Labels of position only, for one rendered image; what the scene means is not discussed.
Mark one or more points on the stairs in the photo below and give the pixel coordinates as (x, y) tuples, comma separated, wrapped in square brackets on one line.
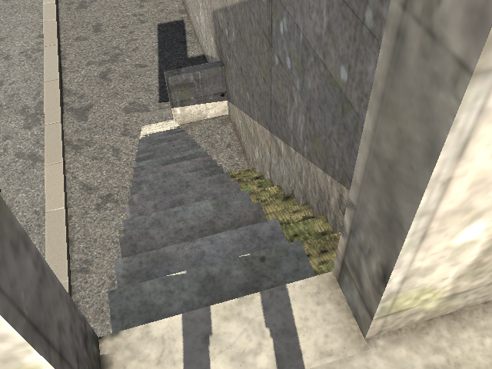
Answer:
[(192, 237)]

